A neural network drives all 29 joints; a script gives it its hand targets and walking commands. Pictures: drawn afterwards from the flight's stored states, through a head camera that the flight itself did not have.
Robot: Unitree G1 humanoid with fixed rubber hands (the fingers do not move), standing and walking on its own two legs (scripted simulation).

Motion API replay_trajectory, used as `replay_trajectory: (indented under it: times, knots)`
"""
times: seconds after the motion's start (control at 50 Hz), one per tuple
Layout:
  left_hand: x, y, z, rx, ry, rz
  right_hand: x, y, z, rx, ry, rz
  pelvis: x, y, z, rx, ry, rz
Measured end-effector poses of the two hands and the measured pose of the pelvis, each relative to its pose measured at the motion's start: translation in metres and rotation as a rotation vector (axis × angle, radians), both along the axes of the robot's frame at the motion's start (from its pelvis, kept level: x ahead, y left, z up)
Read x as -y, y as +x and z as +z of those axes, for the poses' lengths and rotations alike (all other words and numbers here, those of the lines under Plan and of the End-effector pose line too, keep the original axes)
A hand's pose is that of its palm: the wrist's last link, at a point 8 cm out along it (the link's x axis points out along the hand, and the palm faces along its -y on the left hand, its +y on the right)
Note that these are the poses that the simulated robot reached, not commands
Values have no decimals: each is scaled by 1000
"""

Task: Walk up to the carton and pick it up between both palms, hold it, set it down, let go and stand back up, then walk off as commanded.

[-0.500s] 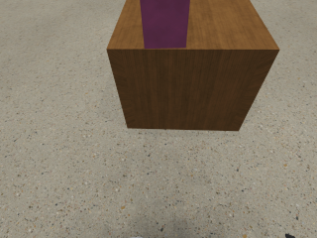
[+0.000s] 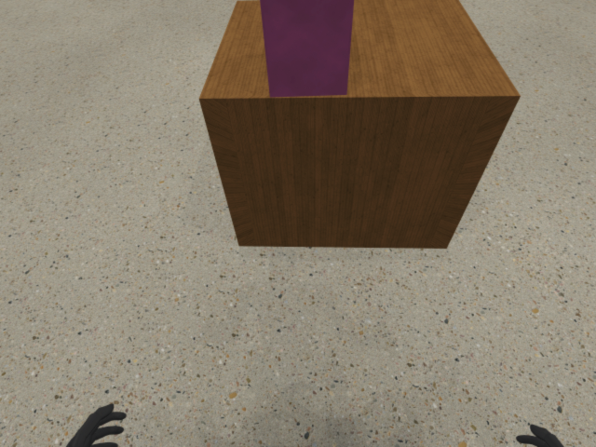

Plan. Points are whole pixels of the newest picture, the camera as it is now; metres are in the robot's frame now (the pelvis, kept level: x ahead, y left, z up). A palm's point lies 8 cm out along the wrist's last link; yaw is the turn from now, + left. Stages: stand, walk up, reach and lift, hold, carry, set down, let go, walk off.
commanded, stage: stand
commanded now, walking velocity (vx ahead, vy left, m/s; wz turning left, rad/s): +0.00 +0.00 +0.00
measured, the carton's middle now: (306, 32) +1.08 +0.02 +0.06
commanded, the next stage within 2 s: none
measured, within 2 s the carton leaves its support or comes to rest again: neither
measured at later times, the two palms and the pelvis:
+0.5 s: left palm out of the picture +0.11 +0.32 -0.07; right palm out of the picture +0.09 -0.31 -0.10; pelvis -0.01 +0.00 +0.01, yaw +0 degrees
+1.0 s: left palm out of the picture +0.11 +0.32 -0.07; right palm out of the picture +0.08 -0.31 -0.10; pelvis -0.01 +0.00 +0.01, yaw +0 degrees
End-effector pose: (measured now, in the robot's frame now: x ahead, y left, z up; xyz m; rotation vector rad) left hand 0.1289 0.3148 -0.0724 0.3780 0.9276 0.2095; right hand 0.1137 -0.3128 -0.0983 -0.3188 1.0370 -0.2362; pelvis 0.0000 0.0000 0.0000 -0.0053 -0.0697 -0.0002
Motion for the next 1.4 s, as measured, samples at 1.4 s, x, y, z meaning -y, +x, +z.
replay_trajectory:
  times: [1.4]
  knots:
    - [-6, -21, 4, -61, 0, 42, 1, -30, 1, -85, 15, -38, -2, -12, 12, 28, 3, 5]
